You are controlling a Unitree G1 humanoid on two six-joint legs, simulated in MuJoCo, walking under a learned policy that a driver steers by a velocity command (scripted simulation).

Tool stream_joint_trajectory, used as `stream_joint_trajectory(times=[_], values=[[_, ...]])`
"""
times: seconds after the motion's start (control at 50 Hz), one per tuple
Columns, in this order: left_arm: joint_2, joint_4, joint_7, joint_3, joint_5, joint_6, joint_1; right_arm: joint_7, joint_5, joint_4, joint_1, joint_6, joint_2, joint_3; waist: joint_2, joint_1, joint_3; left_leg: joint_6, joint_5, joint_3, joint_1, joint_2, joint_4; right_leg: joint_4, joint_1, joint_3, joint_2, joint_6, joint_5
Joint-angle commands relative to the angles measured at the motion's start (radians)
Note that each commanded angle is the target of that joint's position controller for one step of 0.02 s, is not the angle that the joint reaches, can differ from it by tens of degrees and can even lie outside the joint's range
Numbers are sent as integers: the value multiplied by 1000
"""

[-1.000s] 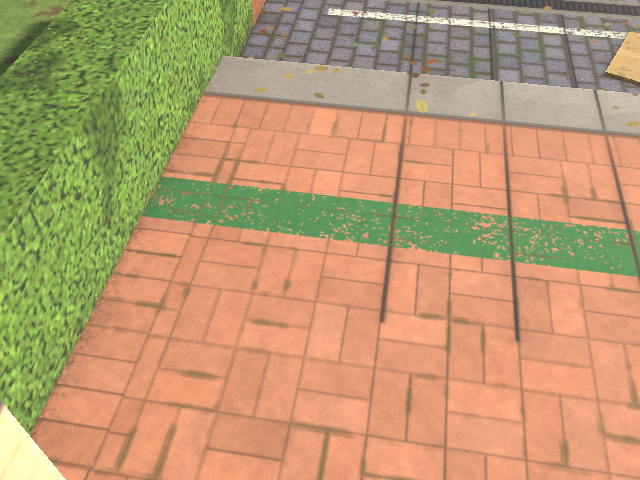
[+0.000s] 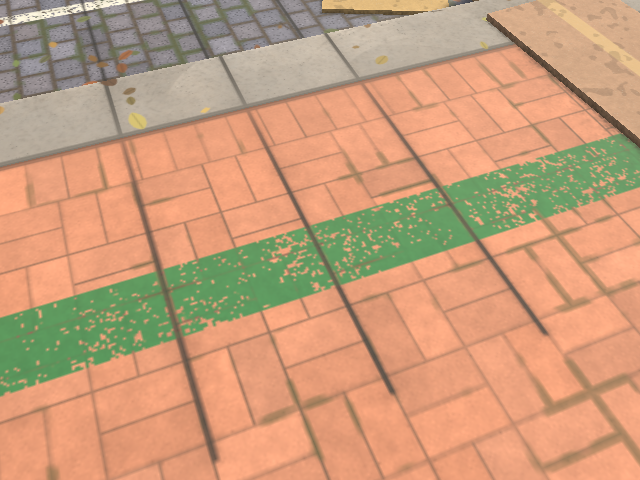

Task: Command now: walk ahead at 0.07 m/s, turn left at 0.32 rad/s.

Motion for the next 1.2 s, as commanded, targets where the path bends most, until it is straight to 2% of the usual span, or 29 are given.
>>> stream_joint_trajectory(times=[0.02, 0.06, 0.08, 0.1, 0.12, 0.14, 0.18, 0.22, 0.26, 0.36, 0.52, 0.56, 0.6, 0.62, 0.64, 0.66, 0.68, 0.74, 0.82, 0.92, 1.0, 1.04, 1.06, 1.08, 1.1, 1.12, 1.14, 1.18, 1.2], values=[[130, -85, 26, 36, -27, -5, -103, 9, -19, -43, 105, 14, -67, -30, -201, -51, -97, 44, 103, 77, 241, -39, -93, -112, -65, 87, -288, -115, 482], [118, -74, 36, 40, -26, 9, -88, 11, -44, -65, 77, 29, -115, -61, -150, -50, -61, 96, 103, 72, 287, -51, -134, -23, -96, 68, -262, -43, 195], [99, -67, 37, 42, -19, 17, -41, 10, -47, -79, 70, 29, -173, -83, -2, -32, -23, 123, 409, -7, 308, -11, -234, 128, -129, 2, -188, 20, 32], [63, -94, 36, 35, -1, 27, 19, 8, -45, -88, 102, 25, -262, -108, 313, 5, -47, 227, 625, -288, 454, 121, -362, 461, -308, -50, -25, 104, -266], [53, -122, 35, 28, 1, 37, -34, 31, -61, -91, 191, 8, -283, -107, 302, -50, -168, 364, 509, -574, 601, 236, -465, 689, -439, 135, 59, 95, -438], [63, -133, 41, 26, -13, 42, -66, 43, -74, -119, 176, -7, -286, -105, 189, -62, -230, 399, 272, -630, 643, 247, -511, 797, -498, 234, 56, 63, -398], [100, -128, 64, 40, -14, 41, -131, 25, -44, -179, 17, 5, -229, -88, 77, -38, -159, 324, 131, -527, 549, 202, -497, 799, -560, 279, 13, 23, -233], [124, -129, 74, 53, 0, 46, -117, 7, -18, -201, -58, 39, -192, -75, 82, 8, -159, 251, 119, -382, 429, 111, -494, 696, -445, 262, -3, 26, -113], [103, -126, 71, 50, -4, 49, -111, 6, -17, -222, -63, 54, -193, -78, 81, 12, -163, 212, 128, -310, 415, 53, -500, 571, -394, 230, 25, 33, -52], [101, -162, 54, 48, 4, 39, -151, -6, 1, -257, -59, 60, -232, -92, 100, 8, -168, 226, -25, -349, 435, 43, -517, 387, -367, 274, 28, 80, 31], [135, -169, 20, 56, -5, 5, -156, -2, -13, -292, -46, 66, -254, -99, 144, -7, -136, 260, -145, -464, 405, 19, -527, 176, -218, 276, 46, 75, -30], [143, -163, 9, 59, -11, -4, -122, 0, -12, -305, -54, 68, -256, -99, 151, 6, -132, 252, -103, -489, 404, 5, -514, 89, -149, 263, 52, 59, -46], [150, -147, -10, 66, -8, -14, -20, -1, -4, -322, -80, 81, -264, -99, 135, 67, -141, 216, -78, -471, 351, -42, -474, -123, 27, 231, 43, 29, 51], [194, -132, -16, 84, -1, -15, 32, 0, 2, -328, -61, 86, -231, -91, 61, 71, -160, 168, -196, -419, 243, -99, -382, -184, 184, 276, -48, -2, 115], [291, -141, -13, 104, 23, -7, 48, 9, 13, -342, -10, 86, -176, -80, -223, 24, -177, 107, -375, -210, 43, -259, -113, -213, 306, 513, -276, -124, 219], [272, -161, -18, 99, 47, -10, 27, 13, 11, -367, -31, 67, -251, -101, -327, 34, -160, 67, -451, -172, -70, -265, 103, -254, 236, 687, -388, -254, 312], [219, -202, -13, 86, 35, -13, -48, 21, -3, -350, -25, 60, -314, -122, -235, 11, -134, 46, -381, -170, -74, -210, 246, -233, 200, 601, -383, -252, 357], [165, -224, -2, 66, 5, -6, -89, 31, -8, -307, 24, 85, -256, -110, -145, 2, -83, 15, -227, -124, -85, -188, 369, -193, 176, 383, -249, -165, 383], [200, -214, 3, 74, 12, 6, 4, 42, 9, -357, -61, 90, -203, -84, -172, 55, -64, -15, -175, -31, -113, -135, 257, -203, 237, 288, -241, -182, 484], [261, -224, 1, 92, 5, 16, 17, 56, 0, -394, -105, 85, -187, -66, -205, 74, -84, -3, -198, 53, 30, -76, 33, -198, 219, 209, -276, -185, 487], [281, -232, -11, 100, -18, 13, 18, 70, 5, -399, -101, 89, -210, -78, -221, 71, -80, 49, -192, 111, 159, -91, -151, -158, 200, 176, -304, -159, 458], [278, -233, -12, 99, -37, 13, 2, 73, 3, -384, -55, 90, -205, -86, -203, 31, -92, 94, -76, 146, 280, -121, -342, -74, 184, 140, -294, -114, 427], [250, -221, -15, 93, -33, 11, 35, 65, -1, -367, -13, 88, -223, -97, -153, 17, -115, 124, 33, 136, 412, -141, -441, 24, 128, 94, -261, -68, 388], [208, -228, -19, 83, -2, 6, 60, 53, 1, -365, 47, 83, -305, -123, 20, 7, -168, 177, 386, -51, 648, -15, -442, 261, -69, 4, -188, 19, 212], [145, -303, -24, 52, 43, -5, 6, 50, -22, -385, 59, 72, -429, -140, 311, 17, -208, 392, 769, -447, 800, 256, -411, 570, -407, 19, -33, 97, -377], [201, -302, -26, 64, 20, -13, -56, 61, -46, -377, 112, 55, -363, -122, 182, -62, -304, 490, 708, -477, 773, 302, -447, 725, -437, 185, -17, 102, -422], [228, -305, -25, 70, -2, -8, -75, 63, -41, -366, 65, 41, -336, -107, 129, -38, -241, 449, 653, -381, 730, 246, -448, 762, -455, 212, -36, 91, -349], [229, -293, -7, 73, 9, 3, -58, 49, 2, -359, -36, 47, -285, -92, 76, 16, -153, 344, 529, -272, 621, 143, -455, 658, -446, 222, -59, 84, -194], [229, -294, -6, 75, 12, 7, -47, 42, 4, -361, -65, 55, -286, -88, 79, 39, -143, 329, 519, -249, 557, 116, -467, 628, -386, 216, -49, 88, -142]])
